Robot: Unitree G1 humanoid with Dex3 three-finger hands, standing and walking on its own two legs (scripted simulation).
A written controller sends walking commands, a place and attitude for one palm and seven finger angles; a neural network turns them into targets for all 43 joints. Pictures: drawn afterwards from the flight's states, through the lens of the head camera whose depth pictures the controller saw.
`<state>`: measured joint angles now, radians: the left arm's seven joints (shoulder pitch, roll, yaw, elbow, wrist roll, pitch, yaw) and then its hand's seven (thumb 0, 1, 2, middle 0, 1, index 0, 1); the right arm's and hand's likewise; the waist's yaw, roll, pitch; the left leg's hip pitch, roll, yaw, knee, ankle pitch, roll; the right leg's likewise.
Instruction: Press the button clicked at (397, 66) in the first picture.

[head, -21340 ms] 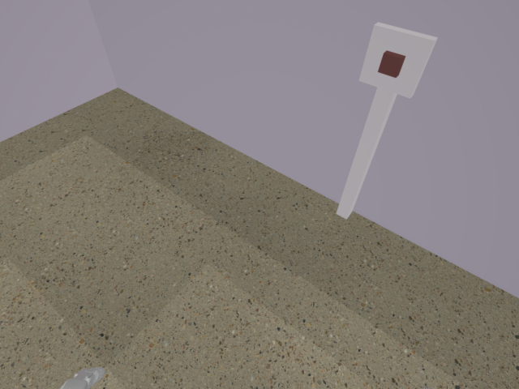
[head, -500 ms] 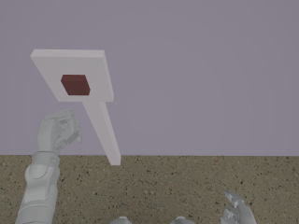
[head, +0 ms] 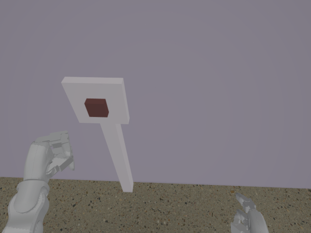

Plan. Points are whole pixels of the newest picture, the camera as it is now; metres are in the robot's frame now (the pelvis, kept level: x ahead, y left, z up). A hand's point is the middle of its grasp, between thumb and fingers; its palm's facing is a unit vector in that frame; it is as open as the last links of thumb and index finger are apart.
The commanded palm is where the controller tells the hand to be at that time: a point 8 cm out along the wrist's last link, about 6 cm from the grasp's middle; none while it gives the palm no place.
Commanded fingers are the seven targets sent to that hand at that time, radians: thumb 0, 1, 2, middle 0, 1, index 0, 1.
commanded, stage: draw the hand back to the body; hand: left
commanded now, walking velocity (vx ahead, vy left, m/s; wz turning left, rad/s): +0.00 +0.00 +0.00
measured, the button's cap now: (97, 107) +0.47 +0.23 +0.05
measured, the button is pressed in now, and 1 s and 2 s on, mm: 0 0 0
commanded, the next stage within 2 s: step back with the hand held close in 0.88 s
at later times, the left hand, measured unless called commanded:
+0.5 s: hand (37, 158) +0.21 +0.24 +0.17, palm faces +0.38 -0.84 -0.38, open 3.1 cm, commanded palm +0.16 +0.28 +0.19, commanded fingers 0.00 0.90 0.90 -1.30 -1.50 -1.30 -1.50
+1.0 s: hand (21, 170) +0.18 +0.24 +0.19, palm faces +0.42 -0.83 -0.38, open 3.1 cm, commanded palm +0.14 +0.28 +0.20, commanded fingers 0.00 0.90 0.90 -1.30 -1.50 -1.30 -1.50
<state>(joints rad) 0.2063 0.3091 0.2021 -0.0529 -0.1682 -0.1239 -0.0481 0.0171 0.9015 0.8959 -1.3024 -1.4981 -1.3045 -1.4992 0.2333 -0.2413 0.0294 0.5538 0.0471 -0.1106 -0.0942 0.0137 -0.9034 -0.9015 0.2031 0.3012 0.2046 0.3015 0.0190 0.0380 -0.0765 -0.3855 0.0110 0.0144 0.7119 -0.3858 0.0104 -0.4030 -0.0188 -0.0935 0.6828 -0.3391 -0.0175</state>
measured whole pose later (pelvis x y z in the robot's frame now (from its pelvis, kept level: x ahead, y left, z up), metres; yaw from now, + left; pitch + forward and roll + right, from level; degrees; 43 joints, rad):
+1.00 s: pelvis +0.00 +0.00 +0.02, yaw -1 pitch -5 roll -1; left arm 0.54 0.32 0.28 -0.50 -0.05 -0.07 0.12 0.02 0.89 0.90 -1.31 -1.50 -1.31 -1.50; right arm 0.22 -0.22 0.03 0.63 0.00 -0.13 -0.08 0.01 -0.90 -0.90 0.20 0.30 0.21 0.30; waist 0.07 0.06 0.01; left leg -0.07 0.01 0.03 0.43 -0.27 0.02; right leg -0.09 -0.01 -0.08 0.40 -0.22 -0.01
